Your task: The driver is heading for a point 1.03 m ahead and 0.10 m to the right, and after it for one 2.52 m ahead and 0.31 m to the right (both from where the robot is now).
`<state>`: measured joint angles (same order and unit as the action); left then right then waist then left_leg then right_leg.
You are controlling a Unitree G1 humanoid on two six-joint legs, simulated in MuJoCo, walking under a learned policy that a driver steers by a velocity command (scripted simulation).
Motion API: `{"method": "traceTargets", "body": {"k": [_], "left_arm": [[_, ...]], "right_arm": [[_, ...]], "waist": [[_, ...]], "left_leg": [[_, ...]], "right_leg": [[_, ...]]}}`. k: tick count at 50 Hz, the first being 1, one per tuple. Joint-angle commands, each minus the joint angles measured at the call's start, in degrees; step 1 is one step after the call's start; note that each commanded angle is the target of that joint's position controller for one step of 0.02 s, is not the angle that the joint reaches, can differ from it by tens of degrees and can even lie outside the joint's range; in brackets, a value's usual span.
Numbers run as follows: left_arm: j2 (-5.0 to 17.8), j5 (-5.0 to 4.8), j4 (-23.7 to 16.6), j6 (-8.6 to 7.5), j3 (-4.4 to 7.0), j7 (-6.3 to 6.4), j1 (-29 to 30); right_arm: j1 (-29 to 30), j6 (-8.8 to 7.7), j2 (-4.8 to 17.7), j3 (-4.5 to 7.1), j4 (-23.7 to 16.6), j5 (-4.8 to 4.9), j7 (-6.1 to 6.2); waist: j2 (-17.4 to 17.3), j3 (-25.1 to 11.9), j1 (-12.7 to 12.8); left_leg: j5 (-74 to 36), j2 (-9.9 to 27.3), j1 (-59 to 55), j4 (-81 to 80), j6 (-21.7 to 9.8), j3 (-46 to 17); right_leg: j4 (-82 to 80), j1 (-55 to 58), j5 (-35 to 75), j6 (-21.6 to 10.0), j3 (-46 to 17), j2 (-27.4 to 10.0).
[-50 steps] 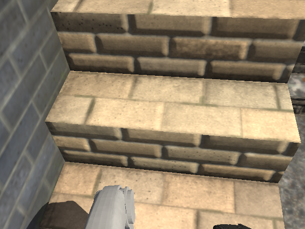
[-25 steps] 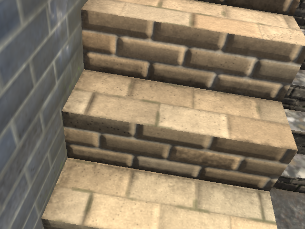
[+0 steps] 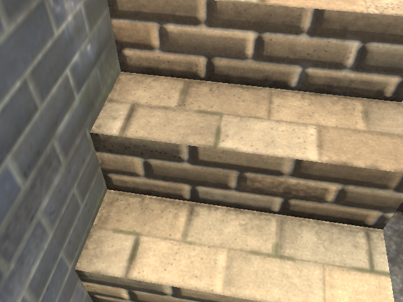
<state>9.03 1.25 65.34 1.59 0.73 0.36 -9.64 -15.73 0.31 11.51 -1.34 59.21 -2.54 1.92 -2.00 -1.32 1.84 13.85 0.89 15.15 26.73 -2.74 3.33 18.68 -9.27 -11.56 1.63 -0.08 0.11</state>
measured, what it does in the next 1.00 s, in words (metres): climbs: right foot 0.20 m higher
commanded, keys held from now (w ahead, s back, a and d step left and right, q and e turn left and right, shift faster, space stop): no key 0.26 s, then w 0.74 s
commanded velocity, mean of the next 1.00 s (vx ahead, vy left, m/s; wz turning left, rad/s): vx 0.26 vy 0.00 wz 0.00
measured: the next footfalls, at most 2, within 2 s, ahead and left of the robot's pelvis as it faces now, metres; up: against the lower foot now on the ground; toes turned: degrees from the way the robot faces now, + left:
right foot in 0.96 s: +0.03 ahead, -0.21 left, +0.20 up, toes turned -2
right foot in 1.18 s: -0.07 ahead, -0.25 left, +0.04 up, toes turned -13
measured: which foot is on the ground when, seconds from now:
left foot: down 0.00-1.00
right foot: down 0.00-0.72, up 0.74-0.94, down 0.96-1.00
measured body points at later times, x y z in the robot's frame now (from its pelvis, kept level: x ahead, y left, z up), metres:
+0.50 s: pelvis +0.00 -0.02 -0.01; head +0.01 -0.01 +0.44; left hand +0.03 +0.23 -0.16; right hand +0.01 -0.28 -0.16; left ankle +0.00 +0.08 -0.74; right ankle -0.02 -0.14 -0.74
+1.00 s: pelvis +0.08 -0.09 +0.02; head +0.14 -0.12 +0.47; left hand +0.36 +0.03 -0.03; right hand +0.03 -0.35 -0.14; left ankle +0.00 +0.08 -0.72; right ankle -0.02 -0.20 -0.54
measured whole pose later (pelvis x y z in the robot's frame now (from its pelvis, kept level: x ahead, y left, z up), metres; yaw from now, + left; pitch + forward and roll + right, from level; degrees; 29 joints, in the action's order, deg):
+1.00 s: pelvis +0.08 -0.09 +0.02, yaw -2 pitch +10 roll -4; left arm 3.0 0.4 36.7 -7.8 -7.7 -2.9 6.2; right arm -20.2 1.9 17.2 1.7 60.9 -0.1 1.6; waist -9.1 -3.0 0.8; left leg 3.0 10.4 17.0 25.2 0.1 0.3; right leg 86.9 -41.4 -59.5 -15.1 3.7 3.2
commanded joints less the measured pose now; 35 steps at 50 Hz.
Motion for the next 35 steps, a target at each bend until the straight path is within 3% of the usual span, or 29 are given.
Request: {"method": "traceTargets", "body": {"k": [1, 7, 8, 14, 16, 18, 20, 22, 25, 29, 30, 31, 32, 33, 34, 35], "left_arm": [[4.82, -0.56, -0.69, -1.34, 0.31, -0.55, -0.47], [4.60, -0.22, 0.09, -1.32, 0.16, 0.04, -2.71], [4.91, -0.12, -0.57, -1.60, 0.05, 0.43, -1.49], [4.50, -0.45, 0.04, -2.11, -0.16, 0.10, -3.03], [5.22, -0.65, -0.41, -1.87, 0.04, 0.37, -2.86], [6.16, -0.96, -1.21, -2.20, 0.27, 0.70, -2.88], [5.40, -0.62, -1.81, -3.08, -0.23, 0.67, -3.22], [5.80, -0.45, -2.12, -4.05, -0.50, 0.62, -4.18], [6.25, -0.48, -3.04, -4.65, -0.99, 0.63, -4.36], [9.16, -0.80, -3.52, -4.46, -0.70, 0.67, -6.39], [9.30, -0.66, -4.13, -4.13, -0.69, 1.07, -4.39], [9.46, -0.79, -3.80, -3.85, -0.61, 1.01, -5.17], [9.15, -0.17, -4.27, -3.45, -0.78, 0.63, -4.30], [8.31, -0.59, -4.26, -3.52, -0.93, -0.02, -4.69], [8.40, -0.17, -5.10, -4.02, -1.21, -0.46, -2.00], [7.06, 0.57, -5.64, -4.57, -1.53, -0.93, -0.89]], "right_arm": [[-4.28, 0.58, 4.86, 0.60, -0.88, -0.09, 0.65], [-3.75, -0.02, 4.40, 0.54, -0.02, 0.21, 0.66], [-2.83, -0.08, 3.53, 0.27, 0.04, 0.36, 0.12], [-3.49, 0.14, 3.92, 0.40, 2.56, 0.31, 0.67], [-2.06, 0.22, 5.24, 0.82, 2.52, 0.78, 1.20], [-1.57, 0.39, 8.16, 1.93, 2.10, 1.30, 1.64], [-2.21, 0.59, 8.91, 2.53, 2.04, 1.92, 1.93], [-1.35, 0.65, 9.42, 2.96, 0.70, 2.11, 2.19], [1.61, 0.19, 8.20, 2.50, -1.55, 2.19, 1.61], [1.73, -2.11, 6.33, 1.05, -1.98, 2.63, 0.26], [1.96, -3.12, 5.32, 0.24, -1.96, 1.84, -0.19], [-0.33, -3.83, 5.80, 0.05, -1.05, 1.81, -0.72], [-2.24, -4.06, 6.68, -0.02, -0.28, 1.66, -1.32], [-2.99, -3.89, 8.37, 0.15, 0.01, 1.75, -1.81], [-6.64, -3.49, 10.69, 0.96, 0.46, 1.27, -1.95], [-11.78, -2.39, 13.32, 2.17, 1.31, 0.48, -1.82]], "waist": [[2.99, 1.44, -0.93], [0.89, 2.60, 0.01], [1.97, 2.72, -0.43], [0.52, 1.64, 0.02], [-0.53, 1.87, 0.52], [-2.99, 2.23, 0.59], [-2.72, 3.15, 0.94], [-1.00, 2.84, 1.27], [1.60, 2.05, 1.85], [6.13, 0.30, 1.76], [6.31, 0.13, 0.92], [4.99, -2.28, 0.25], [2.81, -3.20, -0.14], [-0.11, -5.53, -0.03], [-2.47, -7.37, -2.75], [-5.98, -9.43, -5.70]], "left_leg": [[-1.78, 5.48, -1.04, -3.84, -2.01, -5.21], [0.89, 5.71, 0.71, -5.26, -1.75, -5.21], [0.76, 6.20, 0.80, -6.61, -1.86, -5.42], [5.10, 6.06, 0.39, -8.60, -2.12, -5.64], [15.62, 6.30, 2.65, -9.71, -3.36, -6.90], [24.15, 7.70, 3.93, -10.42, -5.94, -9.95], [25.45, 9.10, 4.38, -11.40, -7.38, -12.60], [23.96, 9.38, 4.47, -9.63, -7.74, -13.10], [18.41, 7.68, 8.20, -6.38, -7.38, -10.20], [6.46, 4.00, 10.77, 2.53, -5.67, -3.07], [1.21, 2.64, 8.43, 4.27, -4.59, -1.01], [-2.61, 2.33, 4.99, 5.53, -4.63, -0.47], [-10.22, 2.87, 2.81, 5.13, -5.06, -0.49], [-17.00, 3.56, -2.10, 4.66, -6.01, -1.89], [-23.31, 5.96, -10.07, 2.90, -7.88, -5.39], [-25.60, 10.38, -18.85, -1.43, -11.10, -12.45]], "right_leg": [[-3.06, -3.88, 6.49, -5.71, -3.73, -4.47], [-3.85, -4.08, 3.50, -5.84, -4.03, -4.11], [-3.34, -4.35, 4.05, -6.20, -4.23, -3.95], [-3.90, -3.48, 0.94, -6.93, -3.67, -3.41], [-1.50, -4.46, -5.07, -7.74, -2.34, -1.85], [3.59, -8.80, -11.91, -9.22, -0.89, -0.16], [5.96, -12.36, -12.51, -10.29, -0.87, -0.11], [6.67, -13.89, -13.53, -11.07, -1.57, -0.80], [5.67, -11.00, -13.47, -12.08, -3.77, -1.87], [3.16, -5.04, -8.06, -14.07, -8.81, -4.43], [3.00, -5.57, -3.09, -14.24, -9.08, -4.14], [4.14, -4.18, 2.39, -14.52, -8.72, -3.82], [7.00, -3.64, 10.31, -14.27, -6.48, -2.69], [11.13, -3.50, 18.22, -12.82, -3.49, -0.95], [18.42, -9.24, 28.46, -10.98, -1.38, 0.41], [27.46, -16.60, 27.95, -8.52, -0.02, 1.44]]}}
